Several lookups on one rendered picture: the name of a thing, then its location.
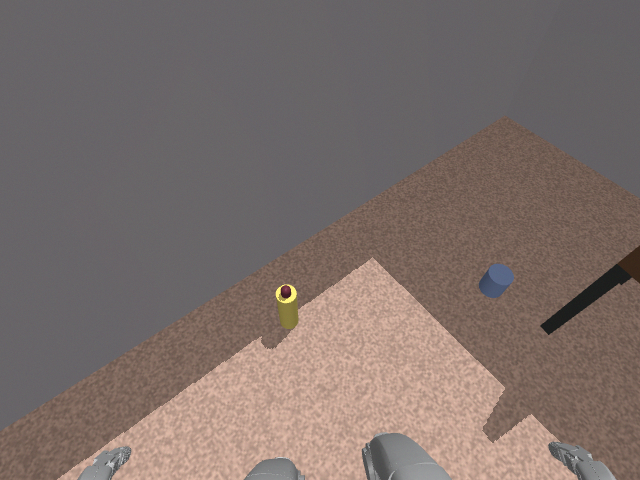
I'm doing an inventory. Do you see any left robot hand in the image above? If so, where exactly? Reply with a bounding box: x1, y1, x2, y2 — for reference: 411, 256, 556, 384
77, 446, 131, 480

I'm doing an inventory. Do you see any chair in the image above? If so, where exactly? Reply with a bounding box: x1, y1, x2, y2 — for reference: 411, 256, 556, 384
540, 245, 640, 335

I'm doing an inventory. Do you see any right robot hand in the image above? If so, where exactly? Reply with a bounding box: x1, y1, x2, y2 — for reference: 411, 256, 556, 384
548, 442, 616, 480

